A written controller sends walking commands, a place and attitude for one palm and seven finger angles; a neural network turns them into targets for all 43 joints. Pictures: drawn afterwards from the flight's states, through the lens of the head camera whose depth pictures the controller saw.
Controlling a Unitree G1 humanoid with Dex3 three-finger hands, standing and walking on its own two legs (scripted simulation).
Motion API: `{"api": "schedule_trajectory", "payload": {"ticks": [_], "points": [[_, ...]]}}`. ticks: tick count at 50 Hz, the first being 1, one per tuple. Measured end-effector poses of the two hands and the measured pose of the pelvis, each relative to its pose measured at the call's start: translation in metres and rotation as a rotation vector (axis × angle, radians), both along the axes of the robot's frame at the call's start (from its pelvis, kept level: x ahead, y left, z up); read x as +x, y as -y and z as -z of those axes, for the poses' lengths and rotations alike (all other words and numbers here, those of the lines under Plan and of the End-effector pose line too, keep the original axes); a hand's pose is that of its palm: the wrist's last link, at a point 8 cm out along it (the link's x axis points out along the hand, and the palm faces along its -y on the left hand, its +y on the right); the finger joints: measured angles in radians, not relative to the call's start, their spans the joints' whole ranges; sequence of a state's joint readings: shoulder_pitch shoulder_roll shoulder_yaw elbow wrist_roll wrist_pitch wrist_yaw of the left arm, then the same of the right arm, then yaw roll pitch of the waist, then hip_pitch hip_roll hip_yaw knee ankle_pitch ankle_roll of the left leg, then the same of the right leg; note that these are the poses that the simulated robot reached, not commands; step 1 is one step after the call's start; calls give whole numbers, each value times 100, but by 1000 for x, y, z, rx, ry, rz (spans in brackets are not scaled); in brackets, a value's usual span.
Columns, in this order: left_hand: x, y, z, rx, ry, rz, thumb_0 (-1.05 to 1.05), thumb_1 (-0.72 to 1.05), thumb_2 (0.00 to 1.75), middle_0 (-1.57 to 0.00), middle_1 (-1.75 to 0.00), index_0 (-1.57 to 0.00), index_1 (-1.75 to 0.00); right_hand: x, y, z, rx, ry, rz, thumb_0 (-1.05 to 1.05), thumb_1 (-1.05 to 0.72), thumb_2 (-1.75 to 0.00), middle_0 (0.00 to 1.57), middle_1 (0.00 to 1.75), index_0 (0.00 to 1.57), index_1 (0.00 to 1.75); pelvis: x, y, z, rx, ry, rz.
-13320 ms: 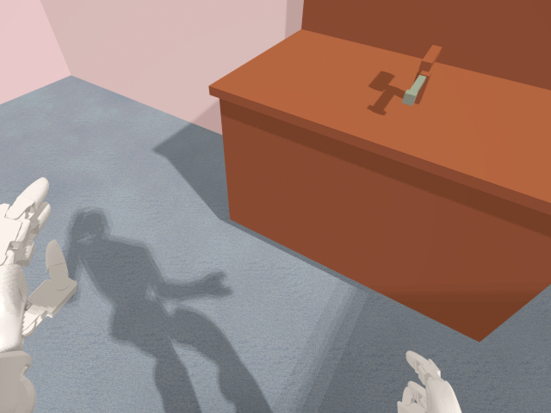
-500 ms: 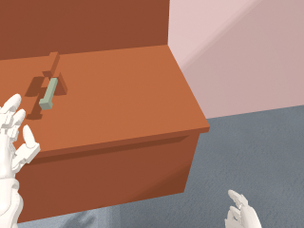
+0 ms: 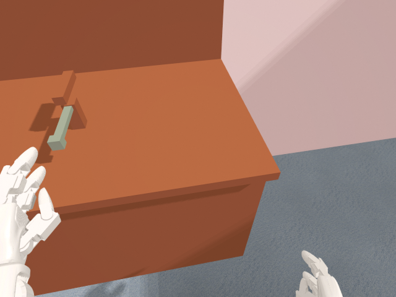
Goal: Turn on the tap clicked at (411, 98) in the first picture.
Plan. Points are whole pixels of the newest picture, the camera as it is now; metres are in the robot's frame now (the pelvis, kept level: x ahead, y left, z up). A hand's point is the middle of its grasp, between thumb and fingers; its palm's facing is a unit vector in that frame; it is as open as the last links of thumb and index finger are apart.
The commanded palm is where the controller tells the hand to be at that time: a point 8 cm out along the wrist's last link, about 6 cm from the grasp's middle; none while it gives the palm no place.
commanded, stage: turn the palm inward beside the body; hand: left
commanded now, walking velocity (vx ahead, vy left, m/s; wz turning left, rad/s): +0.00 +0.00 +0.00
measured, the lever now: (57, 142) +0.40 +0.40 +0.08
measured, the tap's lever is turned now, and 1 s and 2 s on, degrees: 0 0 0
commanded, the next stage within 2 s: reach beside the lever's end, fingers flat in 1.18 s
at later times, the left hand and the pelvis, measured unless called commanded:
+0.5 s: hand (51, 235) +0.17 +0.25 +0.14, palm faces +0.46 -0.88 -0.16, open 7.4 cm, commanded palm +0.11 +0.28 +0.15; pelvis -0.02 +0.01 +0.00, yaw +0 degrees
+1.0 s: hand (66, 234) +0.17 +0.22 +0.14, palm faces +0.47 -0.87 -0.13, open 7.4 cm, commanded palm +0.12 +0.27 +0.15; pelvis -0.01 -0.01 +0.00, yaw +1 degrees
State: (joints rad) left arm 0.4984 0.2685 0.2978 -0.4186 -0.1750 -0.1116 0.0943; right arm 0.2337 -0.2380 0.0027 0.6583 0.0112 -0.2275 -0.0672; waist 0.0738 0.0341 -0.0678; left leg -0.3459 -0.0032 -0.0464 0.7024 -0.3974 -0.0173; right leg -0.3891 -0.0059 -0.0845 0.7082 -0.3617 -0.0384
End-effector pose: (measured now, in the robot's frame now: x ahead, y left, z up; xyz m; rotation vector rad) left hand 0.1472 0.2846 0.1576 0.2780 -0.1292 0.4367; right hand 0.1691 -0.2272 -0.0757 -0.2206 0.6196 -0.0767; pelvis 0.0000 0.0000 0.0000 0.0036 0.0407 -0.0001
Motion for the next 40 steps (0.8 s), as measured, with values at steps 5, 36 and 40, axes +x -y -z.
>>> {"api": "schedule_trajectory", "payload": {"ticks": [5,36,40], "points": [[-4,-2,1,-22,0,-2,2,89,90,-20,-30,-21,-30,0,-14,-3,17,25,-10,2,-90,-90,21,30,20,30,-3,-6,0,-3,3,3],[-28,11,19,-147,-64,-54,2,90,90,-20,-30,-20,-30,-6,-19,-6,15,62,-42,2,-90,-90,21,30,20,30,-15,-6,1,-9,15,-12],[-27,14,17,-161,-61,-59,2,90,90,-20,-30,-20,-30,-4,-16,-5,17,60,-40,2,-90,-90,21,30,20,30,-13,-2,1,-8,14,-15]]}}
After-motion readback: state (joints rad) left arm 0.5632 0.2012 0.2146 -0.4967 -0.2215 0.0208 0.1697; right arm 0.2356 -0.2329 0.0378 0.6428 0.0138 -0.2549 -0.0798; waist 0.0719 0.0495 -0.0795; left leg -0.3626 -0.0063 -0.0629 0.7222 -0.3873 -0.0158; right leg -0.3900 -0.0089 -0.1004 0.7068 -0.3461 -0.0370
